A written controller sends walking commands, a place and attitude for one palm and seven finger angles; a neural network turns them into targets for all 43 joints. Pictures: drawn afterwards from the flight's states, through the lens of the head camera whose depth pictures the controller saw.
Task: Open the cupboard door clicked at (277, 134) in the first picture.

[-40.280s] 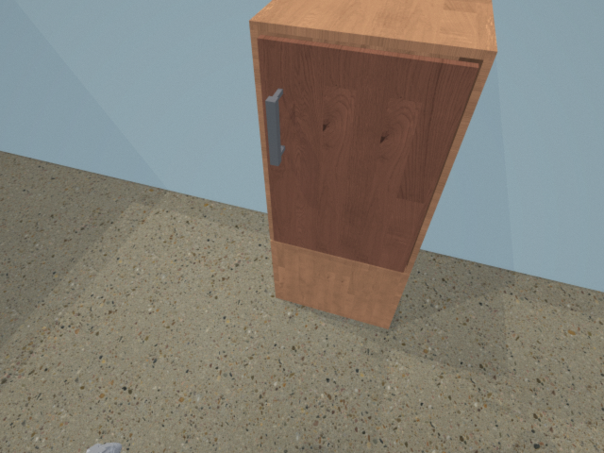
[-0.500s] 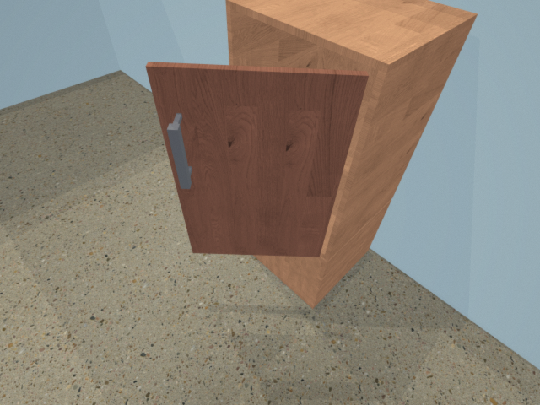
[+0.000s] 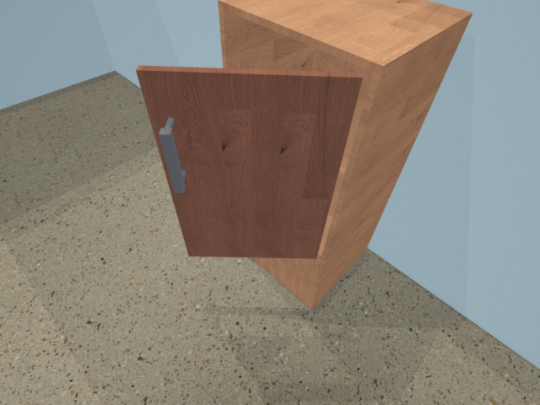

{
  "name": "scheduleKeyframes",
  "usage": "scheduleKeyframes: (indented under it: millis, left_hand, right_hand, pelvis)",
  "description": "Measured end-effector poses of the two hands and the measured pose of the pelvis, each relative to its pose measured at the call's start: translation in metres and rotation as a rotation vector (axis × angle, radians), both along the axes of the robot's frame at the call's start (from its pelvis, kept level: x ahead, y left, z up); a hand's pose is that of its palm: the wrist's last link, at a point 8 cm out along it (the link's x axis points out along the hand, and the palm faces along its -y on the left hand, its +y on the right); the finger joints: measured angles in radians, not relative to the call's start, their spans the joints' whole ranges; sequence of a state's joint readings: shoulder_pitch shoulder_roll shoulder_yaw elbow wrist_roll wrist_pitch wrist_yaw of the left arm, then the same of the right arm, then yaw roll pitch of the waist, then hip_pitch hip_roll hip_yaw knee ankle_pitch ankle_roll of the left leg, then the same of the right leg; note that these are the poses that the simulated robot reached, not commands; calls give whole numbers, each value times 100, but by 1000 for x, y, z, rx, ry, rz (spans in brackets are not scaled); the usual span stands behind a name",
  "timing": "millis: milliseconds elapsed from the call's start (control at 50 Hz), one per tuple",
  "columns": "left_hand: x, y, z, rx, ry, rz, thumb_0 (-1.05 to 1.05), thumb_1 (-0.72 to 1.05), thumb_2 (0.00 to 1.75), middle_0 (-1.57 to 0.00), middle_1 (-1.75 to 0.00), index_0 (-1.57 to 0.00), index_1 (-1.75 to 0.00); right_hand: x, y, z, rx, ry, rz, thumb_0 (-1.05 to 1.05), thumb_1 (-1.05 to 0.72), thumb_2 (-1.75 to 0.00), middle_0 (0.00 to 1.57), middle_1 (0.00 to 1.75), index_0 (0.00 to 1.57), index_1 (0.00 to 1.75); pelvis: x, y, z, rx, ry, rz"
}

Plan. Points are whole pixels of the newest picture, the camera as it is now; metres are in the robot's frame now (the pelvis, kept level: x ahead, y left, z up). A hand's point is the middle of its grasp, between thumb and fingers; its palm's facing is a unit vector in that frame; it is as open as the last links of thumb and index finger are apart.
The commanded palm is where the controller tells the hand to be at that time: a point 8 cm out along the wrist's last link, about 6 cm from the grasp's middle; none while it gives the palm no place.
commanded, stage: look again from close up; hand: left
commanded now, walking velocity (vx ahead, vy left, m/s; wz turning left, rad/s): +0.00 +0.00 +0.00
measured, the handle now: (175, 156) +0.56 +0.23 +0.03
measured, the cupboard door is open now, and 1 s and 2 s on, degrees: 44 44 44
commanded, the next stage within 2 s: raise the hand with hooked fingers in 0.06 s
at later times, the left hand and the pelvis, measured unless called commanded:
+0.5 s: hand (182, 347) +0.20 +0.14 -0.02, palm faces +0.03 -1.00 -0.01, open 8.1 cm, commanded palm +0.13 +0.22 -0.05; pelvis +0.00 -0.03 -0.06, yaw +1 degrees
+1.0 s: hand (146, 333) +0.22 +0.20 -0.01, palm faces +0.07 -1.00 -0.06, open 11.1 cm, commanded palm +0.18 +0.25 -0.01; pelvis +0.01 -0.04 -0.07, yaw +2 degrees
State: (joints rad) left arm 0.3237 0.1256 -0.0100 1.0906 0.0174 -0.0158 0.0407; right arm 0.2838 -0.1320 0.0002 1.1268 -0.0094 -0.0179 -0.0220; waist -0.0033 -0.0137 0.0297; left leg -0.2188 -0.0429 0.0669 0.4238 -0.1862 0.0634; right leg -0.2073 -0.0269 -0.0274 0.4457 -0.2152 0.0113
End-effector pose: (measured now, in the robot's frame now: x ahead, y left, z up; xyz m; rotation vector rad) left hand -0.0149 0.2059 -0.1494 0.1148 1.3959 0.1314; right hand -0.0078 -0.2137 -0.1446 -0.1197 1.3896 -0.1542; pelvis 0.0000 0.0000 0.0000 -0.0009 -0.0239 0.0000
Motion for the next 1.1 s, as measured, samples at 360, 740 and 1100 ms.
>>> scheduleKeyframes:
  millis: [360, 740, 1100]
  left_hand:
    - [156, 26, 126, 154, -953, 70, 4, 89, 86, -20, -34, -20, -35]
    - [145, 26, 121, 87, -1371, -32, 1, 42, 69, -23, -61, -24, -61]
    - [215, 53, 148, -17, -1338, -110, 0, 0, 51, -26, -88, -27, -88]
  right_hand:
    - [99, -45, 23, -112, -570, 65, 2, -93, -90, 20, 30, 20, 30]
    - [246, -44, 15, -75, -863, 283, 1, -91, -90, 20, 30, 19, 30]
    - [149, -71, 1, -143, -612, 111, 1, -91, -90, 20, 30, 20, 30]
  pelvis:
    - [1, -7, -20, 1, 63, 41]
    - [2, -49, -89, -46, 245, 60]
    - [7, -32, -63, -27, 237, 27]
